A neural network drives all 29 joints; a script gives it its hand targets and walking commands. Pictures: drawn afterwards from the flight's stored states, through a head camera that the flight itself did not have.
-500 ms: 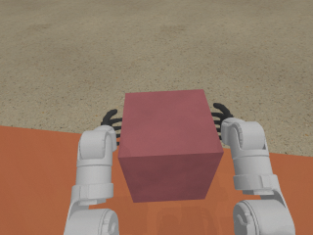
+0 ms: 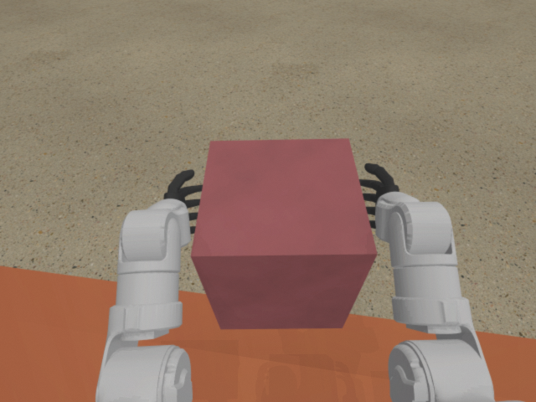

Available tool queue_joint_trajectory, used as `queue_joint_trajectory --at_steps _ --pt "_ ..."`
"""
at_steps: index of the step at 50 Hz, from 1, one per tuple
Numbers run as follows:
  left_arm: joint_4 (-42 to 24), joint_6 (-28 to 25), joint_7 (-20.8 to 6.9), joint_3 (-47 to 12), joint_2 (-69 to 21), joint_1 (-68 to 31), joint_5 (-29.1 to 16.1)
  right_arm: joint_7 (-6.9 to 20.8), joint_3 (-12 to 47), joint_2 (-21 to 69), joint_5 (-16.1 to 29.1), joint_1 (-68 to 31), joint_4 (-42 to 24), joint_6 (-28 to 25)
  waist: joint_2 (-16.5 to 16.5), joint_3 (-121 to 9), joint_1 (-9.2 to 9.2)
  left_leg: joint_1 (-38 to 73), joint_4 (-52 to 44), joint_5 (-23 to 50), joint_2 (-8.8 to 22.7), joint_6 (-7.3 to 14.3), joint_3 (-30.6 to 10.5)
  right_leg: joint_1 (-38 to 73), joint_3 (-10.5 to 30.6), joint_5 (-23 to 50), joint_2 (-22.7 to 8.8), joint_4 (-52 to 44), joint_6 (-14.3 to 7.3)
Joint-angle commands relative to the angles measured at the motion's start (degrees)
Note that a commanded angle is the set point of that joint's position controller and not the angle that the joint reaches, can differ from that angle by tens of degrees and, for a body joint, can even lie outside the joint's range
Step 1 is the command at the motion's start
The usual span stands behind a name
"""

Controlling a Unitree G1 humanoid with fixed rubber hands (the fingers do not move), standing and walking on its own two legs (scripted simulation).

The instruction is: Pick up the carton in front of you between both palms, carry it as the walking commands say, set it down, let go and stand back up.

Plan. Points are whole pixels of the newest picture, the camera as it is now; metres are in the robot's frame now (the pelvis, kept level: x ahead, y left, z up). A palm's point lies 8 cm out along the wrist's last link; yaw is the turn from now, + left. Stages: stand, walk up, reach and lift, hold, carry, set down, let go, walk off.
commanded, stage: carry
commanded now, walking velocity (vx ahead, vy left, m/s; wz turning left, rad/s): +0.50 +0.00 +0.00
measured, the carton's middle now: (280, 240) +0.36 +0.02 +0.05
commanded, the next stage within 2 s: none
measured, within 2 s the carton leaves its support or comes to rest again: neither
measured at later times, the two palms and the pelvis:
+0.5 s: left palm (220, 115) +0.65 +0.14 +0.11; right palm (362, 114) +0.65 -0.16 +0.10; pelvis +0.30 -0.01 -0.02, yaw +3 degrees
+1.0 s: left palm (216, 62) +0.93 +0.18 +0.10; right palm (326, 59) +0.94 -0.12 +0.10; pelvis +0.58 +0.01 -0.03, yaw +1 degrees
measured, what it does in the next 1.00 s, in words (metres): goes down: right foot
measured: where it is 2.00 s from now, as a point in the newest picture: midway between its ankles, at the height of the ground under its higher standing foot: (269, 211)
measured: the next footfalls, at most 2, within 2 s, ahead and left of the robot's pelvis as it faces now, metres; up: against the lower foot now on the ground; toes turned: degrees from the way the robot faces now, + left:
right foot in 0.48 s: +0.45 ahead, -0.06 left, -0.03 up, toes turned -1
left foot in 1.02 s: +0.77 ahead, +0.09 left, -0.04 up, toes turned +5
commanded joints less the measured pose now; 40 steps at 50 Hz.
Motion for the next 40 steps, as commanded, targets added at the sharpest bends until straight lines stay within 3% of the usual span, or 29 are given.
queue_joint_trajectory --at_steps 1,2,3,6,10,14,19,21,22,23,24,25,26,27,28,29,30,33,37,40 --pt "-5.1 0.2 -14.8 -36.5 -64.2 -40.8 -23.8 13.2 33.8 55.7 22.4 -33.2 -0.2 -0.4 12.0 -26.1 -5.48 44.2 -7.1 5.9 20.9 10.8 -36.6 -31.7 4.6 -0.4 -0.9 21.7 -0.7" --pt "-6.0 -0.3 -14.3 -36.2 -65.7 -42.3 -23.6 13.7 35.0 58.6 24.4 -37.2 -2.7 -0.7 6.1 -23.6 -4.98 39.2 -8.3 3.9 19.3 8.7 -33.0 -31.8 4.4 3.1 -2.5 18.4 -0.7" --pt "-7.0 -0.7 -13.7 -35.9 -66.4 -42.5 -23.3 14.1 36.4 61.0 26.5 -41.1 -5.0 -1.0 4.7 -22.0 -4.09 34.6 -9.6 5.1 18.0 7.3 -30.0 -30.4 4.5 5.9 -4.2 14.4 -0.4" --pt "-9.4 -1.2 -11.7 -35.6 -66.7 -40.5 -21.5 14.7 38.6 64.3 30.7 -44.7 -8.8 -1.5 5.5 -22.6 -2.96 28.8 -11.1 7.8 16.3 5.8 -24.2 -26.1 2.8 8.8 -5.1 8.5 1.1" --pt "-11.2 -1.8 -10.2 -36.2 -65.5 -37.5 -19.5 14.8 39.5 63.7 31.6 -42.5 -10.4 -1.6 6.7 -23.3 -4.54 34.5 -9.0 22.2 15.0 5.0 -19.2 -32.0 0.9 14.7 -5.7 1.2 1.9" --pt "-13.9 -1.4 -9.7 -37.9 -63.1 -37.3 -19.1 14.6 40.2 61.2 31.0 -40.7 -12.0 -1.3 7.1 -22.0 -5.96 38.7 -6.9 29.9 12.4 3.5 -15.3 -33.9 -0.4 24.4 -4.9 -7.8 0.8" --pt "-10.2 -0.1 -10.7 -37.3 -60.1 -34.3 -17.9 14.9 39.0 58.5 28.0 -34.8 -6.4 -0.7 7.3 -18.0 -8.19 40.2 -4.2 31.8 8.7 1.9 -11.1 -27.2 -4.9 36.1 -1.1 -27.2 -0.8" --pt "-7.7 0.2 -11.6 -36.3 -59.6 -33.9 -17.5 15.2 38.7 58.7 27.5 -34.8 -3.8 -0.9 8.6 -17.2 -6.56 36.8 -1.0 32.5 9.1 0.8 -9.7 -18.3 -5.1 39.1 -0.5 -33.0 -2.6" --pt "-6.1 0.3 -11.9 -35.4 -59.2 -33.0 -17.2 15.4 38.6 59.0 27.4 -35.2 -2.7 -0.9 8.8 -18.6 -4.32 35.0 4.0 34.9 8.9 -0.3 -8.3 -10.9 -5.8 39.3 0.0 -34.7 -3.3" --pt "-4.6 0.1 -12.3 -34.6 -59.2 -32.2 -16.9 15.6 38.6 59.4 27.6 -35.3 -1.5 -1.0 7.1 -20.7 -1.42 30.4 11.8 32.4 7.7 -1.9 -5.2 -0.2 -6.8 41.8 -0.3 -37.4 -3.6" --pt "-3.2 0.0 -12.8 -33.3 -58.9 -31.2 -16.6 15.7 38.4 59.4 27.8 -36.1 -0.8 -1.2 2.8 -23.1 0.61 19.8 22.2 16.2 5.9 -2.9 -4.3 12.0 0.0 47.6 -6.5 -33.8 -3.8" --pt "-1.4 -0.2 -13.1 -31.8 -58.5 -31.5 -16.3 15.9 37.9 60.4 27.5 -36.8 0.5 -1.2 -7.1 -26.4 -0.86 6.2 30.0 -20.8 1.9 -4.2 -3.7 25.5 15.9 69.8 -19.9 -23.5 -5.4" --pt "0.2 -0.6 -13.3 -31.3 -57.9 -31.9 -15.8 15.7 37.4 62.4 27.5 -37.2 2.3 -1.0 -16.9 -30.5 1.51 -9.7 46.4 -32.9 -3.8 -6.2 -7.0 35.7 34.9 52.1 -27.2 -28.1 -17.3" --pt "0.5 -1.0 -13.8 -31.7 -61.0 -31.1 -17.5 15.5 37.1 62.2 27.1 -38.3 1.0 -1.4 -11.8 -28.8 2.05 -14.0 48.0 -30.0 -0.6 -4.9 -9.1 32.3 35.6 36.8 -24.3 -31.8 -16.6" --pt "-3.2 -1.6 -14.4 -33.0 -63.4 -35.0 -19.4 15.2 37.4 63.6 27.3 -40.8 -1.0 -2.0 -7.6 -26.0 1.87 -15.2 46.7 -26.9 0.7 -4.4 -9.3 27.4 31.1 32.0 -20.9 -33.3 -14.1" --pt "-6.3 -1.9 -14.8 -34.7 -65.8 -39.4 -21.4 14.7 37.1 64.5 27.3 -42.1 -2.8 -2.4 -2.4 -23.3 0.96 -14.3 43.0 -23.7 2.3 -4.6 -9.1 21.9 26.9 32.5 -19.5 -34.6 -12.2" --pt "-8.9 -2.2 -15.0 -36.2 -67.7 -43.0 -23.4 14.0 37.2 64.9 27.3 -42.2 -4.3 -2.7 -1.3 -22.4 0.49 -12.3 39.9 -21.7 3.5 -4.8 -9.1 17.4 24.3 32.7 -18.9 -35.8 -11.5" --pt "-12.8 -2.7 -14.9 -38.4 -69.5 -44.0 -26.3 12.1 37.5 64.8 25.7 -38.8 -6.5 -3.3 -2.5 -23.1 -0.06 -9.7 33.8 -18.7 4.4 -5.7 -7.7 13.8 19.7 33.8 -17.3 -37.4 -10.6" --pt "-13.8 -2.9 -15.1 -39.1 -67.9 -39.8 -26.5 10.8 38.6 62.9 23.7 -34.5 -8.0 -3.8 -3.8 -23.2 1.32 -15.7 26.3 -13.1 5.3 -6.6 -5.9 19.8 14.7 49.2 -16.2 -35.0 -10.0" --pt "-14.9 -2.8 -15.2 -39.8 -65.8 -38.6 -26.3 10.4 40.2 60.8 23.4 -34.7 -10.4 -3.8 -4.5 -22.0 2.18 -17.9 20.4 -6.9 5.1 -6.5 -4.7 23.2 12.1 56.0 -14.8 -33.7 -8.8"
